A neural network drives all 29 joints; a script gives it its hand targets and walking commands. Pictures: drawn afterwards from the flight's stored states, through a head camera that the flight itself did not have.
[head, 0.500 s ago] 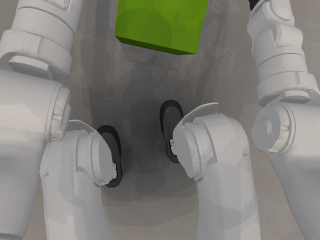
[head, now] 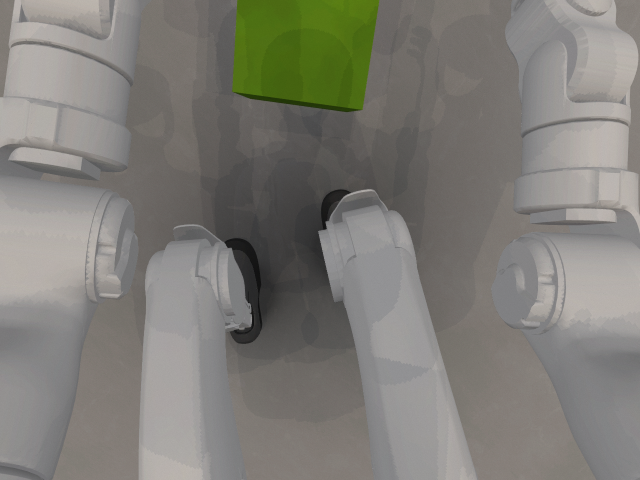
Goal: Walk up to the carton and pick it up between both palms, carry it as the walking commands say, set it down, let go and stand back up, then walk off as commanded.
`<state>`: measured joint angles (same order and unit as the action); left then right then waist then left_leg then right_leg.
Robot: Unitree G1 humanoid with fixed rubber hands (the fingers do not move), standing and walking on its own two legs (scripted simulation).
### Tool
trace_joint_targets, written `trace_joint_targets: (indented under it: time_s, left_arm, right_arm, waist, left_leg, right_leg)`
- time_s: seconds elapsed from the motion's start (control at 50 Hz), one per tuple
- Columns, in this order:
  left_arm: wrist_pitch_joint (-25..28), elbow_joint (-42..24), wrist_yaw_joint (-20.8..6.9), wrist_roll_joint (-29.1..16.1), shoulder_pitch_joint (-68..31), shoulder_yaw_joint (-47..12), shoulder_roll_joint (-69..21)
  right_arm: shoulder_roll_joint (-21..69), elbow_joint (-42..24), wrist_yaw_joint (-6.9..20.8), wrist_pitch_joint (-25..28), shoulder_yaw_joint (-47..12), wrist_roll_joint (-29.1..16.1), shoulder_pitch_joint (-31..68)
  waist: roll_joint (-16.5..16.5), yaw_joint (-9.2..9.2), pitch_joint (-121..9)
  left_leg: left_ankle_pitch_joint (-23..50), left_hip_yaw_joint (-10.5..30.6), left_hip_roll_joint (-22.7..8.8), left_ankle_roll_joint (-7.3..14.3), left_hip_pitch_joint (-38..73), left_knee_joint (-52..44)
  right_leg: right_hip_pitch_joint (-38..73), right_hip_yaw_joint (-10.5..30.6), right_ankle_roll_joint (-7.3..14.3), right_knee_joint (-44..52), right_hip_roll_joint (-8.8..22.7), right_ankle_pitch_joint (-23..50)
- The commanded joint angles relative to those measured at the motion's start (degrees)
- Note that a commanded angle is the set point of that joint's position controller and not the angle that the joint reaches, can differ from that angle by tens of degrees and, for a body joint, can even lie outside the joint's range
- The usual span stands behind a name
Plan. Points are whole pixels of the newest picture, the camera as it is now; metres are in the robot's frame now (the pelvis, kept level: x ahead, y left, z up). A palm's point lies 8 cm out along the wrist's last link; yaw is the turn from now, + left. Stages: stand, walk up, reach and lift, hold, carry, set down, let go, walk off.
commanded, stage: set down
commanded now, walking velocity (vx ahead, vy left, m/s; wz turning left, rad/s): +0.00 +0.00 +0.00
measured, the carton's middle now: out of the picture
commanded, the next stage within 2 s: let go in 0.70 s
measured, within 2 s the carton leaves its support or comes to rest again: neither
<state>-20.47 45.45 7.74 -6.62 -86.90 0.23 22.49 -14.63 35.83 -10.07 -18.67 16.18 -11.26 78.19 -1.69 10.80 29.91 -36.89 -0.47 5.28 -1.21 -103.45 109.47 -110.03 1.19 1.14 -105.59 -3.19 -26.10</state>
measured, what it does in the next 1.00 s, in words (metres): rises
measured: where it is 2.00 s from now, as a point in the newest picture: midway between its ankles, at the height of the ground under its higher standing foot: (296, 285)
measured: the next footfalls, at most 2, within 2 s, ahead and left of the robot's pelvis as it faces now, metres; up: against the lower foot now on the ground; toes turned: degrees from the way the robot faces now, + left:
none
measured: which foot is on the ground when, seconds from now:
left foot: down 0.00-1.00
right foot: down 0.00-1.00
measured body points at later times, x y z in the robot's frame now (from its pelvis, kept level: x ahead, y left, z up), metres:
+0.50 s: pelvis +0.00 +0.01 +0.14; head +0.35 -0.07 +0.40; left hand +0.61 +0.03 +0.03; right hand +0.51 -0.28 +0.02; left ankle +0.09 +0.12 -0.44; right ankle +0.14 -0.10 -0.44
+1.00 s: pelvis +0.06 -0.01 +0.22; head +0.36 -0.05 +0.56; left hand +0.55 +0.06 +0.09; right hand +0.46 -0.28 +0.08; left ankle +0.09 +0.12 -0.44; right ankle +0.14 -0.10 -0.44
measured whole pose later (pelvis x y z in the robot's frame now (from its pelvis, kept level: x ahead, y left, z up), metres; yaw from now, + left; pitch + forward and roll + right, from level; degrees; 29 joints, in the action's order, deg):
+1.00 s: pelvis +0.06 -0.01 +0.22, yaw -1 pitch +36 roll +2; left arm -13.6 42.0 8.8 9.8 -54.0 10.8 5.6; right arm -7.5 34.3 1.4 -10.7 19.1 7.8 44.5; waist -2.5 7.4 6.2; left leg -19.3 3.5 4.4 -1.0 -68.2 51.9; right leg -73.3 3.2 1.5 -49.5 -3.3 -11.5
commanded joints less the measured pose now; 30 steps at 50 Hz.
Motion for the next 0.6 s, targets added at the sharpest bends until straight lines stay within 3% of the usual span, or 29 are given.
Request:
trace_joint_targets:
  time_s: [0.0, 0.02, 0.04, 0.06, 0.08, 0.1, 0.12, 0.14, 0.16, 0.18, 0.2, 0.22, 0.24, 0.26, 0.28, 0.3, 0.32, 0.34, 0.36, 0.38, 0.4, 0.42, 0.44, 0.46, 0.5, 0.52, 0.54, 0.56, 0.58]
  left_arm:
    - [0.4, -12.9, 0.3, 0.1, -21.2, 2.8, 5.4]
    - [-0.1, -16.0, 0.3, 0.5, -21.8, 2.5, 6.3]
    - [-0.4, -11.1, 0.2, -0.3, -20.9, 1.5, 6.2]
    - [-0.2, -12.2, -0.1, 1.6, -23.8, 3.5, 8.3]
    - [-0.5, -10.0, -0.3, 1.5, -24.5, 3.9, 8.1]
    - [-0.6, -18.1, -0.2, 1.6, -25.4, 3.5, 8.7]
    - [-1.7, -15.7, -0.1, 1.8, -25.9, 3.2, 8.4]
    - [-2.3, -14.5, -0.5, 0.3, -23.0, 1.8, 6.2]
    - [-2.9, -12.1, -1.1, -0.9, -23.2, 2.0, 6.4]
    - [-3.0, -5.4, -1.6, 1.0, -25.0, 3.0, 6.7]
    - [-2.1, -9.5, -1.9, 1.9, -24.2, 4.9, 6.5]
    - [-2.0, -7.8, -2.3, 1.0, -23.2, 4.8, 5.4]
    - [-1.0, -9.3, -2.1, 3.9, -24.4, 7.3, 9.3]
    - [-1.3, -13.8, -1.9, 2.6, -23.2, 6.0, 8.1]
    - [-2.0, -9.3, -1.7, 3.0, -23.3, 6.3, 8.5]
    - [-2.0, -12.0, -1.5, 4.0, -21.7, 6.1, 9.3]
    - [-1.8, -8.2, -1.8, 4.2, -18.5, 6.4, 9.4]
    - [-1.8, -13.0, -1.9, 2.0, -24.9, 6.0, 9.6]
    - [-2.2, -11.8, -1.7, 3.7, -21.2, 6.3, 8.0]
    - [-2.1, -12.1, -1.7, 3.7, -21.2, 5.0, 6.4]
    - [-1.8, -16.4, -2.0, 2.8, -21.3, 5.0, 7.9]
    - [-2.1, -18.1, -1.5, 2.5, -21.3, 3.9, 6.3]
    - [-2.2, -12.7, -1.7, 3.3, -18.2, 5.5, 6.8]
    - [-1.9, -8.3, -2.3, 3.2, -17.1, 5.7, 4.9]
    - [0.1, -11.2, -3.3, 3.8, -18.1, 5.6, 3.2]
    - [1.1, -8.9, -3.4, 4.5, -17.5, 5.2, 1.5]
    - [2.3, -10.8, -3.1, 5.8, -21.1, 7.1, 3.2]
    - [2.7, -8.6, -3.3, 6.6, -14.9, 7.6, 3.3]
    - [3.3, -3.8, -3.2, 7.7, -12.9, 6.8, 0.9]
  right_arm:
    - [-8.7, -14.8, -1.2, 0.7, 1.0, 0.8, 14.1]
    - [-10.1, -18.6, -1.7, 0.2, 2.0, 1.9, 13.9]
    - [-8.2, -14.7, -1.4, -0.2, 1.6, 1.3, 14.4]
    - [-9.2, -16.8, -1.7, -0.5, 3.5, 2.7, 16.7]
    - [-7.5, -15.1, -1.9, -0.7, 2.1, 2.3, 16.5]
    - [-9.7, -20.8, -2.3, -0.9, 1.8, 1.8, 18.0]
    - [-8.3, -15.3, -2.3, -2.1, -0.4, 0.0, 18.5]
    - [-8.8, -18.2, -2.1, -2.5, 0.3, 1.5, 17.2]
    - [-7.1, -15.7, -1.7, -3.1, -2.2, -0.1, 18.6]
    - [-5.0, -6.8, -1.2, -3.0, -0.9, 0.6, 17.9]
    - [-3.6, -12.7, -0.9, -2.0, -1.6, 0.4, 17.7]
    - [-2.7, -14.1, -0.9, -1.8, -1.4, 0.9, 19.6]
    - [-5.2, -16.3, -1.5, -1.4, -1.0, 0.9, 21.2]
    - [-6.3, -20.8, -2.1, -1.5, 0.4, 1.6, 21.3]
    - [-7.5, -13.0, -2.1, -2.3, 0.1, 1.4, 19.7]
    - [-7.4, -17.0, -2.4, -2.3, 1.4, 2.1, 18.1]
    - [-7.8, -13.8, -2.0, -2.6, 1.5, 4.0, 15.1]
    - [-6.9, -14.8, -1.8, -2.6, 0.4, 2.2, 18.7]
    - [-8.1, -15.2, -1.7, -2.5, 0.8, 2.3, 15.3]
    - [-7.9, -15.8, -1.7, -2.3, 2.3, 3.1, 15.2]
    - [-7.4, -17.5, -1.7, -2.5, 0.1, 1.6, 14.6]
    - [-7.8, -16.9, -1.6, -2.7, 0.8, 2.1, 13.2]
    - [-5.8, -14.7, -1.2, -2.7, -0.1, 2.6, 12.6]
    - [-3.8, -8.9, -0.6, -2.5, -0.2, 1.8, 10.5]
    - [-2.3, -13.6, -0.3, -0.5, -0.6, 3.2, 9.8]
    - [-3.0, -11.9, -0.2, 0.8, 1.4, 4.2, 11.6]
    - [-4.2, -9.2, -0.5, 1.4, 4.0, 6.3, 11.0]
    - [-1.3, -14.2, -0.8, 2.2, 1.9, 5.9, 7.4]
    - [-2.3, -8.4, 0.0, 3.4, 1.9, 6.2, 6.4]
  waist:
    - [-1.3, 4.09, -123.6]
    - [-1.2, 4.48, -125.4]
    - [-0.7, 4.96, -121.0]
    - [-2.9, 3.74, -117.7]
    - [-1.6, 3.74, -118.0]
    - [-2.2, 3.28, -122.2]
    - [-3.7, 1.58, -120.0]
    - [-2.8, 4.78, -122.4]
    - [-1.3, 1.54, -118.5]
    - [-1.6, 1.88, -105.7]
    - [0.0, 0.54, -111.1]
    - [2.2, 0.84, -113.9]
    - [2.1, -0.68, -117.9]
    - [2.7, 0.89, -127.3]
    - [2.5, 0.99, -118.8]
    - [2.6, 1.08, -124.2]
    - [2.3, 1.65, -120.4]
    - [2.0, 0.28, -120.3]
    - [-0.9, 0.83, -121.1]
    - [-3.5, 2.79, -123.3]
    - [-2.0, 2.07, -126.2]
    - [-3.2, 2.78, -125.9]
    - [0.2, 2.36, -121.0]
    - [-2.6, 1.07, -113.0]
    - [-0.7, 2.35, -114.3]
    - [-3.9, 3.21, -110.1]
    - [-2.0, 2.77, -110.1]
    - [-0.6, 2.03, -116.2]
    - [-2.8, 2.03, -108.0]
  left_leg:
    - [14.8, -2.6, 3.6, 2.0, 22.6, -12.8]
    - [15.8, -2.7, 3.6, 1.8, 23.1, -13.5]
    - [14.3, -2.1, 3.5, 2.4, 20.3, -14.8]
    - [12.3, -2.0, 2.7, 2.3, 21.3, -14.9]
    - [10.7, -2.2, 3.1, 2.3, 22.2, -15.3]
    - [13.7, -1.7, 2.7, 2.0, 27.0, -17.5]
    - [11.8, -2.6, 3.3, 1.9, 28.1, -18.6]
    - [12.7, -1.6, 3.3, 2.5, 32.2, -21.4]
    - [12.0, -1.7, 3.3, 2.2, 31.8, -22.8]
    - [5.9, -0.7, 2.4, 2.2, 25.4, -22.6]
    - [8.8, -1.4, 2.8, 2.5, 30.3, -23.7]
    - [11.3, -1.2, 2.7, 2.6, 30.1, -25.6]
    - [11.8, -1.7, 2.9, 2.7, 29.5, -24.1]
    - [16.0, -2.0, 3.8, 2.2, 34.5, -26.7]
    - [12.0, -0.9, 3.6, 2.3, 31.1, -29.6]
    - [15.0, -1.1, 3.6, 2.5, 34.8, -30.0]
    - [14.7, -0.5, 2.8, 2.3, 33.9, -31.6]
    - [14.9, -0.1, 3.1, 2.3, 38.7, -33.2]
    - [16.3, -0.8, 2.8, 2.1, 42.2, -34.7]
    - [18.7, -0.6, 2.8, 2.2, 45.4, -36.2]
    - [21.9, -0.1, 2.7, 2.0, 49.6, -36.1]
    - [22.5, 0.5, 2.6, 2.2, 50.3, -38.8]
    - [21.9, 0.4, 2.2, 2.1, 49.7, -40.1]
    - [18.4, 0.2, 2.0, 2.0, 46.4, -41.6]
    - [22.5, 0.9, 1.6, 1.9, 47.8, -43.0]
    - [20.8, 0.9, 1.2, 1.8, 47.3, -44.2]
    - [20.5, 0.9, 1.4, 1.5, 47.3, -44.9]
    - [28.2, 1.1, 2.0, 1.9, 52.8, -44.9]
    - [26.8, 2.0, 0.9, 1.7, 48.5, -46.6]
  right_leg:
    - [66.3, -1.4, -2.5, 13.0, -1.1, 32.5]
    - [70.4, -0.9, -2.1, 14.0, -1.2, 35.4]
    - [68.0, -1.8, -2.4, 13.8, -1.4, 34.1]
    - [64.1, 0.0, -2.8, 16.3, -0.4, 27.9]
    - [64.4, 0.6, -3.1, 17.9, -0.6, 24.1]
    - [69.4, -0.8, -3.0, 19.3, -0.6, 26.0]
    - [68.0, 0.5, -2.3, 21.1, -0.4, 23.1]
    - [69.0, -1.7, -3.1, 21.9, -1.0, 24.0]
    - [68.3, -1.6, -3.1, 23.8, -0.3, 19.9]
    - [59.5, -0.6, -3.1, 24.7, 0.6, 12.8]
    - [66.5, -0.6, -3.4, 26.6, 0.5, 13.5]
    - [68.8, -0.7, -4.1, 27.8, 0.5, 16.7]
    - [72.1, 1.7, -4.3, 28.7, 0.3, 15.8]
    - [81.9, 1.4, -4.4, 29.9, -0.1, 23.9]
    - [76.0, -0.4, -4.1, 29.9, -0.1, 21.7]
    - [80.1, 0.3, -4.2, 29.9, -0.3, 26.8]
    - [78.4, -0.4, -4.6, 31.0, 0.4, 24.8]
    - [76.4, -1.9, -4.4, 32.5, 0.2, 21.8]
    - [76.3, -2.6, -4.4, 34.1, -0.3, 23.8]
    - [77.1, -2.9, -4.2, 34.5, -0.8, 27.8]
    - [79.5, -2.7, -3.7, 35.5, -0.7, 28.8]
    - [79.2, -3.7, -3.4, 35.6, -1.0, 32.5]
    - [78.4, -3.4, -4.5, 38.1, -0.9, 29.7]
    - [74.7, -2.5, -4.4, 39.5, -0.3, 26.3]
    - [78.9, -1.1, -4.9, 42.8, 0.4, 29.2]
    - [76.1, -1.7, -4.9, 43.0, -0.1, 28.7]
    - [77.9, -1.4, -4.7, 44.1, -0.1, 29.3]
    - [82.5, -0.5, -5.4, 45.2, -0.4, 36.1]
    - [76.6, -1.4, -4.9, 44.3, 0.1, 36.3]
